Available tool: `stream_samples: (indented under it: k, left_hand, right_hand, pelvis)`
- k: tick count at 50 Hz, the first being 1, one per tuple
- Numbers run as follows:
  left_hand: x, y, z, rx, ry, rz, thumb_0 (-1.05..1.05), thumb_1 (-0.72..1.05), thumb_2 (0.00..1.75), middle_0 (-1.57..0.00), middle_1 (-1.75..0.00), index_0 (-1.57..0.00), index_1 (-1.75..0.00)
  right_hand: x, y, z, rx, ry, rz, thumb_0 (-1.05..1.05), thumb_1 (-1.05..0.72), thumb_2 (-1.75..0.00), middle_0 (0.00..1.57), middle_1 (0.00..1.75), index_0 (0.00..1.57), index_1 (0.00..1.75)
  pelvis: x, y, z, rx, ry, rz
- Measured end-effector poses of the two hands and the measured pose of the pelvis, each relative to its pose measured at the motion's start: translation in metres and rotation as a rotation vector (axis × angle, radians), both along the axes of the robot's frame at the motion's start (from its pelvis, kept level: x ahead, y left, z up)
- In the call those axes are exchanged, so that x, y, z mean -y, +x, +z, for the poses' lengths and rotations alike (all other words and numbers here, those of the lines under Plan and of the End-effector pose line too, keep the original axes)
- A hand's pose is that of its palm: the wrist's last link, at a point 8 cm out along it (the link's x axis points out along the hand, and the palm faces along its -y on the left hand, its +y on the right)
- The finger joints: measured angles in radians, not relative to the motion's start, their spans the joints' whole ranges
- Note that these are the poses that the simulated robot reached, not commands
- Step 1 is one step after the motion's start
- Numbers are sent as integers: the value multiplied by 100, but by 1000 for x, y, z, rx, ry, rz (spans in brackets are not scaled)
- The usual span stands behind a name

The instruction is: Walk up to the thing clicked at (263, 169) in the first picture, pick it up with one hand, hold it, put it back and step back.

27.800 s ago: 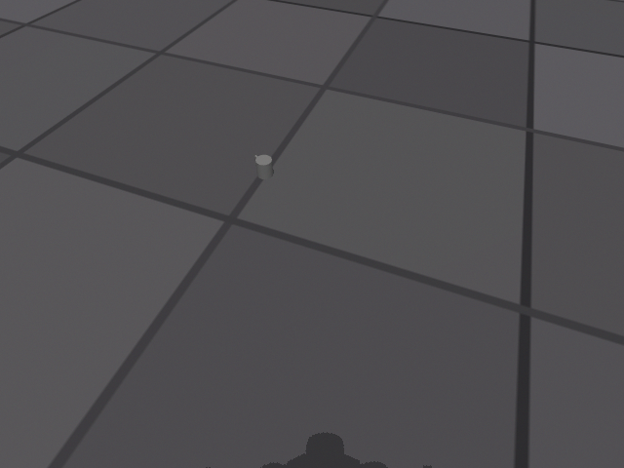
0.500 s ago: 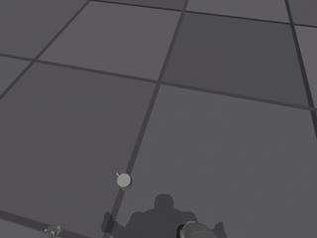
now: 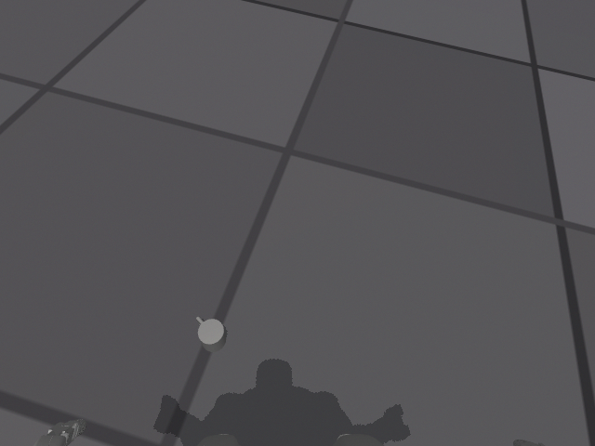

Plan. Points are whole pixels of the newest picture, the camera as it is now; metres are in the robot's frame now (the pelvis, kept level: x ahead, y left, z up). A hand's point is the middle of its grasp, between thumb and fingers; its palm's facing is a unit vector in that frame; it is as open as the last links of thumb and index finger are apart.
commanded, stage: walk up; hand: left
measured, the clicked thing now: (209, 331) +0.47 +0.23 -0.72
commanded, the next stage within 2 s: stand in 1.26 s
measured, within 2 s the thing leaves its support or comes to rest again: neither
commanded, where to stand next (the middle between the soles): +0.09 -0.06 m, yaw +5 degrees
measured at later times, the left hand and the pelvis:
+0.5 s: hand out of the picture +0.08 +0.25 -0.14, palm faces +0.02 -0.94 -0.34, open 7.4 cm; pelvis -0.01 -0.01 +0.01, yaw +1 degrees
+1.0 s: hand out of the picture +0.07 +0.24 -0.14, palm faces +0.02 -0.94 -0.34, open 7.4 cm; pelvis +0.00 -0.01 +0.02, yaw +2 degrees
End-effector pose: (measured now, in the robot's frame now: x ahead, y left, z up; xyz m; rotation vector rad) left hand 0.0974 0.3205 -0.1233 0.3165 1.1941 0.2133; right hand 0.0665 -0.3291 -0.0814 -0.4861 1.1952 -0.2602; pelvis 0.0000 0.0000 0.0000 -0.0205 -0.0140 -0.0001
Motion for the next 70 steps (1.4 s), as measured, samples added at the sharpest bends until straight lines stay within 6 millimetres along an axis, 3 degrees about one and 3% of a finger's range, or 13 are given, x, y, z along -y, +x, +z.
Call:
stream_samples:
  k: [4, 10, 15, 20, 36, 51, 70]
  left_hand:
    - [14, -23, 1, -40, 25, -9, 1, 90, 90, -20, -30, -20, -30]
    - [26, -42, 9, -41, 5, 0, 1, 90, 90, -21, -30, -21, -30]
    - [27, -37, 14, 12, -4, 23, 1, 90, 90, -21, -30, -21, -30]
    - [28, -30, 18, 32, -11, 17, 1, 90, 90, -21, -30, -21, -30]
    - [29, -30, 24, 3, -13, 19, 1, 90, 90, -21, -30, -21, -30]
    - [36, -39, 24, -36, -15, 39, 1, 90, 90, -21, -30, -21, -30]
    - [40, -32, 25, -32, -8, 33, 1, 90, 90, -21, -30, -21, -30]
  right_hand:
    - [10, 6, -17, 25, 35, -20, 1, -90, -89, 20, 30, 21, 30]
    - [-9, 14, -29, 59, 126, -14, 1, -90, -89, 20, 30, 20, 30]
    - [-29, 15, -30, 55, 182, 9, 1, -90, -89, 20, 30, 21, 30]
    - [-35, 18, -24, 59, 200, 16, 1, -90, -89, 21, 30, 21, 30]
    - [-18, 15, -12, 34, 158, -17, 1, -90, -89, 20, 30, 21, 30]
    - [-22, 11, -19, 1, 183, -25, 1, -90, -89, 20, 30, 21, 30]
    - [-16, 19, -18, -1, 175, -23, 1, -90, -89, 20, 30, 21, 30]
  pelvis:
    - [8, -5, -5, 30, -32, 6]
    - [6, -2, -1, 36, 9, 14]
    - [9, -3, 3, 46, 18, 17]
    - [9, -4, 9, 42, 20, 16]
    - [11, -6, 18, 36, 15, 22]
    - [15, -2, 20, 32, 17, 27]
    - [19, 0, 21, 27, 20, 24]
